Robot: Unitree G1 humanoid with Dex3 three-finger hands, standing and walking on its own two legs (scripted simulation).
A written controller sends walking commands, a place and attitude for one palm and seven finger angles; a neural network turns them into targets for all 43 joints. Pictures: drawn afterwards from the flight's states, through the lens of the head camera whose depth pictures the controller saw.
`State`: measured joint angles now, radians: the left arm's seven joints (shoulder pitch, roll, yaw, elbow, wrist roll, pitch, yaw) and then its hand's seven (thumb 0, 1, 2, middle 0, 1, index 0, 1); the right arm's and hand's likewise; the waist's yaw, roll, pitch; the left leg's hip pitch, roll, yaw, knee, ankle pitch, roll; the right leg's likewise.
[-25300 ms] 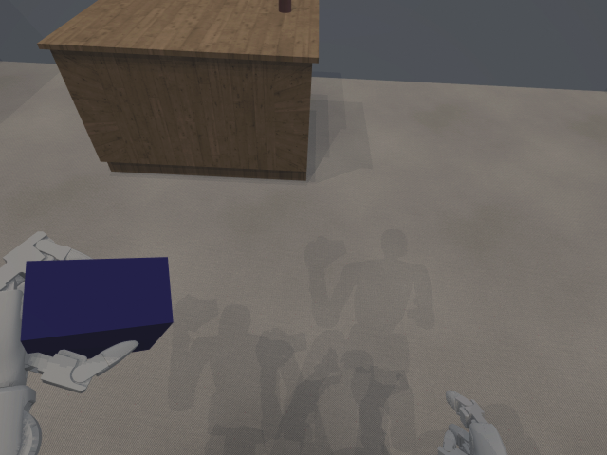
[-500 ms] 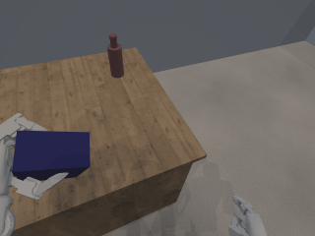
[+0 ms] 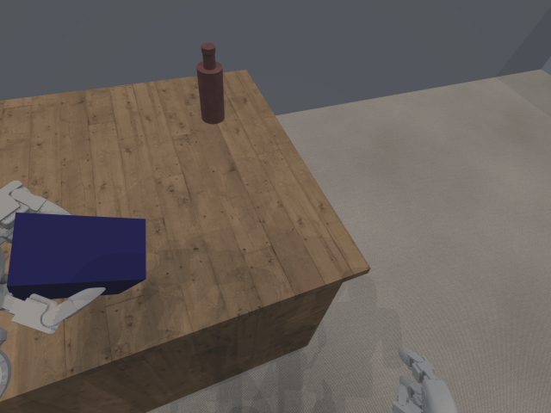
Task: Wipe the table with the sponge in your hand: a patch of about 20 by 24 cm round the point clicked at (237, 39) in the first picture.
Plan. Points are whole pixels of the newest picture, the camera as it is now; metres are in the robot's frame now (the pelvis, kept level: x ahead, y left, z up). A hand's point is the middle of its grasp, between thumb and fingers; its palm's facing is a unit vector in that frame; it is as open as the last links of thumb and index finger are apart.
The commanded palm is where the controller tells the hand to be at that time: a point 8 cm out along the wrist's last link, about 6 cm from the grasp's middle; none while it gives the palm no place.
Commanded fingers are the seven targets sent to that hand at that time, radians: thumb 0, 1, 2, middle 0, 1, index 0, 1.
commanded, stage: come to a stop and stand still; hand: left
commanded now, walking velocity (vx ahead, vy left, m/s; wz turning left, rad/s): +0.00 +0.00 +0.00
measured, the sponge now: (95, 261) +0.24 +0.24 +0.13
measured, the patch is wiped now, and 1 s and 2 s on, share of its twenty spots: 0.00 0.00 0.00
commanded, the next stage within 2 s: look again from close up in 0.08 s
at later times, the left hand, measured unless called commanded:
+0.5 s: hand (53, 264) +0.21 +0.25 +0.17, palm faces +0.37 -0.86 -0.34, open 10.0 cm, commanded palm +0.16 +0.29 +0.18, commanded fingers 0.00 0.10 1.30 -1.20 -1.60 -1.20 -1.60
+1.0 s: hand (94, 265) +0.22 +0.22 +0.16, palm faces +0.34 -0.87 -0.36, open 10.0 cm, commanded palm +0.16 +0.25 +0.18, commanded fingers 0.00 0.10 1.30 -1.20 -1.60 -1.20 -1.60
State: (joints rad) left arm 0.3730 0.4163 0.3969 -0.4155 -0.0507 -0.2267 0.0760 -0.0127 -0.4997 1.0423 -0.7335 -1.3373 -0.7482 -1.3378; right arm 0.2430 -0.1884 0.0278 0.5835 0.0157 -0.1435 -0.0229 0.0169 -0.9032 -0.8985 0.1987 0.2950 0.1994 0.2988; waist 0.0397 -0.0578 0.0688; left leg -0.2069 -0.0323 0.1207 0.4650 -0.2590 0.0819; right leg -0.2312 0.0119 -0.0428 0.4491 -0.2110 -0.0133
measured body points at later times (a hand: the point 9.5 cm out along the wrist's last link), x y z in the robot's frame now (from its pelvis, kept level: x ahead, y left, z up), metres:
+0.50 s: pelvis +0.00 +0.01 +0.00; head +0.01 +0.03 +0.45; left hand +0.19 +0.30 +0.19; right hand +0.18 -0.21 -0.06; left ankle +0.00 +0.06 -0.74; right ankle +0.02 -0.11 -0.74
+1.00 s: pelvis -0.01 -0.03 +0.00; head +0.01 +0.00 +0.45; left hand +0.19 +0.26 +0.18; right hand +0.17 -0.25 -0.07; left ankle +0.00 +0.06 -0.74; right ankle +0.02 -0.11 -0.74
